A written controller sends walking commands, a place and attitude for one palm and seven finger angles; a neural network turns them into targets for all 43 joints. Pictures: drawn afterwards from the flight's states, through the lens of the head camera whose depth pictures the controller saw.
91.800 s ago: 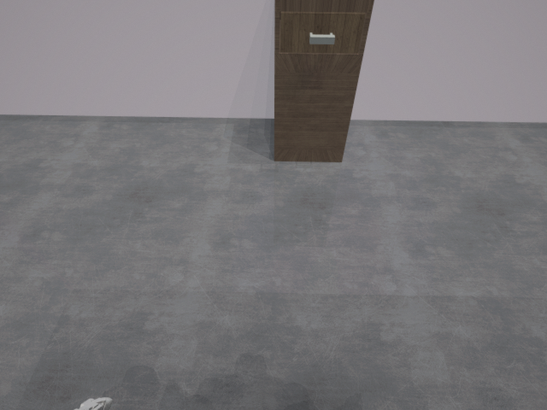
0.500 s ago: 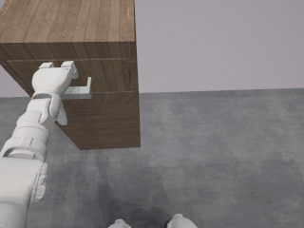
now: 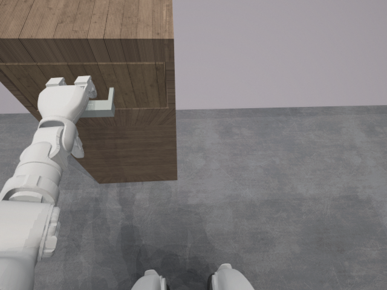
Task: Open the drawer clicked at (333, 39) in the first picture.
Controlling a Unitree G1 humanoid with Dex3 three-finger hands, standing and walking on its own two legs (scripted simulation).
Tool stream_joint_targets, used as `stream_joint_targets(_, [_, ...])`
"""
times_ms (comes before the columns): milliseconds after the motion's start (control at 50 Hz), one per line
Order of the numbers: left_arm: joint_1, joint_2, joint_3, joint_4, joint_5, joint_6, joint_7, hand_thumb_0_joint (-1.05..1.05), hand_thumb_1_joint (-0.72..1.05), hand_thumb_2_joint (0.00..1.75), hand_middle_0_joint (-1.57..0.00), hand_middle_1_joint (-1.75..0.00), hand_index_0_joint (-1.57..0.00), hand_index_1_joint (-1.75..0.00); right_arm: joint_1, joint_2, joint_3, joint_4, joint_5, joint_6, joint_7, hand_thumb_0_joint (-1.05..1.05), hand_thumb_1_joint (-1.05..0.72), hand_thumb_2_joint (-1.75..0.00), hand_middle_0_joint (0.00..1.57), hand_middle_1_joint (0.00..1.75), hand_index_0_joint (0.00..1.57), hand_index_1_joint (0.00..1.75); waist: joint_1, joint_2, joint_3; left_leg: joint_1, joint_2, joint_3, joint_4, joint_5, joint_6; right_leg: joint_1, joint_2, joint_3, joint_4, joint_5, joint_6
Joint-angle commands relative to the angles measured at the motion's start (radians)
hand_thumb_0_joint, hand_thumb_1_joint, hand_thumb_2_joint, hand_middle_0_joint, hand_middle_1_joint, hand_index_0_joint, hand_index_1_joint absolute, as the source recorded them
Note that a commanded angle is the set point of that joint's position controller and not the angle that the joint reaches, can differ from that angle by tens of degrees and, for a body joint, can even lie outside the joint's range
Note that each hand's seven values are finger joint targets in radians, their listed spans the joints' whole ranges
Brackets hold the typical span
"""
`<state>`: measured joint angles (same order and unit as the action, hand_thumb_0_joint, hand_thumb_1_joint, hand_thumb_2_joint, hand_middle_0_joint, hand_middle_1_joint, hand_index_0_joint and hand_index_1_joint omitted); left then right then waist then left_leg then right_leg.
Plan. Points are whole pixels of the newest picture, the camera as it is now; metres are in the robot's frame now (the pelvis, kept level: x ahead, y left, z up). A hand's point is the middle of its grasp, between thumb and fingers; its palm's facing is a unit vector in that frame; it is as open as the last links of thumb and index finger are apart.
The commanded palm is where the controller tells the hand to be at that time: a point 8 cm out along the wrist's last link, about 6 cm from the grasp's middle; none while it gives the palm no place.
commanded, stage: lower the fingers behind the handle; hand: left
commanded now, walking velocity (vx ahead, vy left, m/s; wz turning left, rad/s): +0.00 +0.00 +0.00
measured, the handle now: (92, 100) +0.54 +0.22 -0.01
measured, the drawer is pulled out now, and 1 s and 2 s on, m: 0.00 0.00 0.01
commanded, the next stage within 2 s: close the thumb around the handle in 0.94 s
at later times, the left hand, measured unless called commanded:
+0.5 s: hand (76, 121) +0.48 +0.24 +0.00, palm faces -0.07 +0.00 -1.00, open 13.9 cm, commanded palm +0.47 +0.22 +0.02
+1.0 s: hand (78, 128) +0.48 +0.24 -0.03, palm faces -0.07 -0.03 -1.00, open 14.1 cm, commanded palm +0.47 +0.23 +0.02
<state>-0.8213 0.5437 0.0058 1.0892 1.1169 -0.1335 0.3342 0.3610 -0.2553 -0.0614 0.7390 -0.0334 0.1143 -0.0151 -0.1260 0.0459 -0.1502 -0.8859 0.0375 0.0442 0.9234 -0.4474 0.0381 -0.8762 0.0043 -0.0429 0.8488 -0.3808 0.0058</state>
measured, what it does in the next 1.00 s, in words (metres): stands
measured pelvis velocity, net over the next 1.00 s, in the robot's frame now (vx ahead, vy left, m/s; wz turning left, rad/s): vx -0.03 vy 0.00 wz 0.00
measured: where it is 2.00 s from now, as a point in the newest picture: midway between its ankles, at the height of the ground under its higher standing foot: outside the picture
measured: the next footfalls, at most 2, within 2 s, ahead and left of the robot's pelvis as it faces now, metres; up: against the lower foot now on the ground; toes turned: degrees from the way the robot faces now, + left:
none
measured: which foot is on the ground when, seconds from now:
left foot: down 0.00-1.00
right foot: down 0.00-1.00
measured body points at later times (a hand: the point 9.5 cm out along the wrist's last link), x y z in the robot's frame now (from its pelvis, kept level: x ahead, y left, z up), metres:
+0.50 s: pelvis -0.02 +0.00 -0.02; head +0.11 +0.01 +0.41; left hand +0.48 +0.24 +0.05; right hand -0.02 -0.28 -0.14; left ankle -0.02 +0.09 -0.69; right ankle +0.00 -0.13 -0.69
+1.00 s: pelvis -0.03 +0.00 -0.03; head +0.12 +0.02 +0.40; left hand +0.47 +0.24 +0.03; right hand -0.04 -0.28 -0.15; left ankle -0.02 +0.09 -0.69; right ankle +0.00 -0.13 -0.69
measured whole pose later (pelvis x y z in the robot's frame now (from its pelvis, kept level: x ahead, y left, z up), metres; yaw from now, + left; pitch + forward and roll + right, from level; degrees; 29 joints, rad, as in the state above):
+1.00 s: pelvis -0.03 +0.00 -0.03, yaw +0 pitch +27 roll -3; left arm -0.88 0.59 0.01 1.10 1.12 -0.14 0.33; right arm 0.36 -0.25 -0.04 0.72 -0.04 0.08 -0.02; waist -0.15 0.05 -0.16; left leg -1.08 0.04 0.03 1.09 -0.47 0.04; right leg -1.07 0.00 -0.05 1.01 -0.40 0.01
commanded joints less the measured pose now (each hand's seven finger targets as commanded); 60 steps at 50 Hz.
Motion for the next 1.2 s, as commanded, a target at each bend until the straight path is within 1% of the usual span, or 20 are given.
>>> stream_joint_targets(0, [-0.433, 0.180, 0.012, -0.152, -0.009, 0.005, 0.031, 0.00, -0.50, 0.30, -0.30, -1.20, -0.30, -1.20, 0.174, -0.176, -0.058, -0.036, -0.005, -0.004, -0.010, 0.00, -0.90, -0.90, 0.20, 0.30, 0.20, 0.30, -0.040, 0.077, -0.421, 0.366, -0.028, -0.064, -0.058, 0.511, -0.008, 0.115, 0.060, -0.006, -0.056, 0.317, -0.041])
stream_joint_targets(120, [-0.414, 0.129, -0.025, -0.116, -0.013, 0.019, 0.016, 0.00, -0.50, 0.30, -0.30, -1.20, -0.30, -1.20, 0.173, -0.170, -0.056, -0.043, -0.005, -0.005, -0.009, 0.00, -0.90, -0.90, 0.20, 0.30, 0.20, 0.30, -0.048, 0.058, -0.409, 0.346, -0.027, -0.065, -0.045, 0.472, -0.006, 0.090, 0.060, -0.007, -0.048, 0.291, -0.041])
stream_joint_targets(140, [-0.398, 0.157, -0.001, -0.115, -0.011, 0.019, 0.015, 0.00, -0.50, 0.30, -0.30, -1.20, -0.30, -1.20, 0.175, -0.172, -0.053, -0.044, -0.006, -0.004, -0.010, 0.00, -0.90, -0.90, 0.20, 0.30, 0.20, 0.30, -0.037, 0.047, -0.421, 0.333, -0.027, -0.066, -0.042, 0.473, -0.005, 0.104, 0.060, -0.007, -0.039, 0.298, -0.042])
stream_joint_targets(240, [-0.378, 0.139, -0.023, -0.078, -0.011, 0.017, -0.002, 0.00, -0.50, 0.30, -0.30, -1.20, -0.30, -1.20, 0.165, -0.170, -0.045, -0.053, -0.003, -0.009, -0.013, 0.00, -0.90, -0.90, 0.20, 0.30, 0.20, 0.30, -0.049, 0.019, -0.367, 0.256, -0.031, -0.057, -0.032, 0.392, 0.002, 0.085, 0.058, -0.004, -0.032, 0.265, -0.041])
stream_joint_targets(280, [-0.364, 0.176, 0.005, -0.078, -0.008, 0.011, -0.006, 0.00, -0.50, 0.30, -0.30, -1.20, -0.30, -1.20, 0.165, -0.174, -0.044, -0.054, -0.005, -0.008, -0.014, 0.00, -0.90, -0.90, 0.20, 0.30, 0.20, 0.30, -0.033, 0.020, -0.402, 0.246, -0.033, -0.058, -0.020, 0.398, 0.002, 0.090, 0.057, -0.001, -0.015, 0.267, -0.044])
stream_joint_targets(400, [-0.360, 0.139, -0.027, -0.066, -0.011, 0.010, -0.010, 0.00, -0.50, 0.30, -0.30, -1.20, -0.30, -1.20, 0.165, -0.169, -0.042, -0.062, -0.002, -0.015, -0.013, 0.00, -0.90, -0.90, 0.20, 0.30, 0.20, 0.30, -0.048, 0.026, -0.383, 0.209, -0.031, -0.056, 0.003, 0.354, 0.003, 0.044, 0.055, -0.002, 0.001, 0.234, -0.041])
stream_joint_targets(520, [-0.316, 0.167, -0.005, -0.045, -0.007, 0.019, -0.012, 0.00, -0.50, 0.30, -0.30, -1.20, -0.30, -1.20, 0.162, -0.173, -0.038, -0.065, 0.001, -0.017, -0.016, 0.00, -0.90, -0.90, 0.20, 0.30, 0.20, 0.30, -0.035, 0.003, -0.391, 0.165, -0.032, -0.056, 0.021, 0.325, 0.005, 0.036, 0.054, -0.002, 0.025, 0.219, -0.041])
stream_joint_targets(540, [-0.338, 0.137, -0.033, -0.054, -0.013, 0.022, -0.015, 0.00, -0.50, 0.30, -0.30, -1.20, -0.30, -1.20, 0.158, -0.170, -0.039, -0.068, 0.003, -0.019, -0.017, 0.00, -0.90, -0.90, 0.20, 0.30, 0.20, 0.30, -0.049, 0.005, -0.374, 0.158, -0.032, -0.052, 0.020, 0.311, 0.006, 0.031, 0.053, -0.001, 0.018, 0.214, -0.039])
stream_joint_targets(580, [-0.361, 0.191, 0.003, -0.071, -0.012, 0.020, -0.016, 0.00, -0.50, 0.30, -0.30, -1.20, -0.30, -1.20, 0.159, -0.176, -0.037, -0.067, 0.002, -0.019, -0.019, 0.00, -0.90, -0.90, 0.20, 0.30, 0.20, 0.30, -0.041, 0.018, -0.396, 0.166, -0.031, -0.056, 0.020, 0.309, 0.006, 0.029, 0.052, 0.000, 0.024, 0.204, -0.041])
stream_joint_targets(620, [-0.381, 0.162, -0.026, -0.073, -0.013, 0.023, -0.018, 0.00, -0.50, 0.30, -0.30, -1.20, -0.30, -1.20, 0.160, -0.171, -0.036, -0.072, 0.005, -0.023, -0.020, 0.00, -0.90, -0.90, 0.20, 0.30, 0.20, 0.30, -0.049, 0.033, -0.381, 0.161, -0.033, -0.059, 0.016, 0.270, 0.006, 0.014, 0.052, -0.002, 0.018, 0.167, -0.040])
stream_joint_targets(820, [-0.413, 0.236, 0.029, -0.122, -0.011, -0.019, -0.011, 0.00, -0.50, 0.30, -0.30, -1.20, -0.30, -1.20, 0.164, -0.176, -0.034, -0.065, -0.002, -0.041, -0.027, 0.00, -0.90, -0.90, 0.20, 0.30, 0.20, 0.30, -0.044, 0.053, -0.445, 0.176, -0.029, -0.075, 0.040, 0.287, 0.005, -0.006, 0.053, -0.003, 0.040, 0.163, -0.040])
stream_joint_targets(880, [-0.442, 0.215, 0.019, -0.130, -0.010, -0.024, 0.004, 0.00, -0.50, 0.30, -0.30, -1.20, -0.30, -1.20, 0.169, -0.175, -0.037, -0.057, -0.005, -0.044, -0.026, 0.00, -0.90, -0.90, 0.20, 0.30, 0.20, 0.30, -0.057, 0.064, -0.442, 0.195, -0.024, -0.083, 0.043, 0.305, 0.001, -0.035, 0.054, -0.010, 0.045, 0.159, -0.041])
stream_joint_targets(900, [-0.445, 0.258, 0.047, -0.141, -0.006, -0.023, 0.014, 0.00, -0.50, 0.30, -0.30, -1.20, -0.30, -1.20, 0.174, -0.181, -0.035, -0.054, -0.006, -0.042, -0.026, 0.00, -0.90, -0.90, 0.20, 0.30, 0.20, 0.30, -0.045, 0.080, -0.459, 0.204, -0.024, -0.088, 0.043, 0.327, -0.001, -0.030, 0.054, -0.010, 0.051, 0.170, -0.041])
stream_joint_targets(920, [-0.460, 0.218, 0.018, -0.161, -0.007, -0.023, 0.018, 0.00, -0.50, 0.30, -0.30, -1.20, -0.30, -1.20, 0.172, -0.175, -0.040, -0.055, -0.008, -0.043, -0.022, 0.00, -0.90, -0.90, 0.20, 0.30, 0.20, 0.30, -0.048, 0.112, -0.481, 0.226, -0.026, -0.085, 0.045, 0.338, -0.003, -0.034, 0.055, -0.010, 0.049, 0.173, -0.042])
stream_joint_targets(940, [-0.456, 0.234, 0.039, -0.175, -0.007, -0.024, 0.026, 0.00, -0.50, 0.30, -0.30, -1.20, -0.30, -1.20, 0.177, -0.178, -0.043, -0.050, -0.010, -0.044, -0.021, 0.00, -0.90, -0.90, 0.20, 0.30, 0.20, 0.30, -0.044, 0.106, -0.504, 0.249, -0.022, -0.092, 0.049, 0.365, -0.005, -0.034, 0.056, -0.014, 0.052, 0.185, -0.043])
stream_joint_targets(980, [-0.446, 0.249, 0.052, -0.147, -0.008, -0.010, 0.034, 0.00, -0.50, 0.30, -0.30, -1.20, -0.30, -1.20, 0.174, -0.181, -0.041, -0.042, -0.011, -0.038, -0.018, 0.00, -0.90, -0.90, 0.20, 0.30, 0.20, 0.30, -0.045, 0.095, -0.496, 0.242, -0.022, -0.091, 0.049, 0.370, -0.006, -0.031, 0.058, -0.013, 0.052, 0.188, -0.042])
stream_joint_targets(1020, [-0.457, 0.216, 0.024, -0.145, -0.001, 0.003, 0.045, 0.00, -0.50, 0.30, -0.30, -1.20, -0.30, -1.20, 0.176, -0.177, -0.042, -0.038, -0.010, -0.037, -0.016, 0.00, -0.90, -0.90, 0.20, 0.30, 0.20, 0.30, -0.052, 0.110, -0.469, 0.248, -0.021, -0.091, 0.043, 0.374, -0.008, -0.042, 0.058, -0.017, 0.044, 0.189, -0.043])
stream_joint_targets(1080, [-0.455, 0.249, 0.048, -0.133, -0.004, 0.023, 0.046, 0.00, -0.33, 0.37, -0.31, -1.22, -0.31, -1.22, 0.177, -0.183, -0.037, -0.034, -0.011, -0.030, -0.014, 0.00, -0.90, -0.90, 0.20, 0.30, 0.20, 0.30, -0.047, 0.090, -0.476, 0.245, -0.022, -0.087, 0.036, 0.385, -0.007, -0.011, 0.059, -0.016, 0.040, 0.204, -0.042])
stream_joint_targets(1120, [-0.472, 0.193, 0.001, -0.145, -0.002, 0.026, 0.044, 0.00, -0.22, 0.42, -0.32, -1.23, -0.32, -1.23, 0.177, -0.176, -0.041, -0.037, -0.010, -0.030, -0.013, 0.00, -0.90, -0.90, 0.20, 0.30, 0.20, 0.30, -0.057, 0.111, -0.478, 0.259, -0.024, -0.087, 0.033, 0.385, -0.007, -0.017, 0.058, -0.017, 0.031, 0.202, -0.042])
stream_joint_targets(1180, [-0.446, 0.215, 0.028, -0.132, -0.008, 0.028, 0.035, 0.00, -0.05, 0.49, -0.33, -1.25, -0.33, -1.25, 0.175, -0.178, -0.040, -0.035, -0.011, -0.026, -0.014, 0.00, -0.90, -0.90, 0.20, 0.30, 0.20, 0.30, -0.048, 0.095, -0.470, 0.272, -0.021, -0.086, 0.028, 0.404, -0.007, -0.008, 0.060, -0.018, 0.029, 0.211, -0.043])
